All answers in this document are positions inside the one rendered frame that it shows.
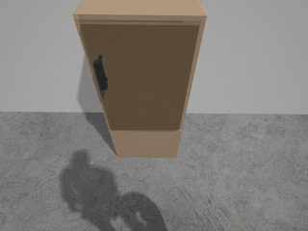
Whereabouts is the handle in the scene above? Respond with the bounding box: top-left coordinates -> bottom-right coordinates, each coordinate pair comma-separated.
93,54 -> 108,90

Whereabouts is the cupboard door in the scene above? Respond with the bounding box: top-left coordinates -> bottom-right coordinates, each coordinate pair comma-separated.
80,21 -> 200,131

